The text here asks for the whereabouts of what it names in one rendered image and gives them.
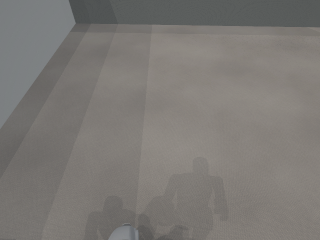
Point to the robot left thigh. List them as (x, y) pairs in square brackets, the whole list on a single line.
[(125, 233)]

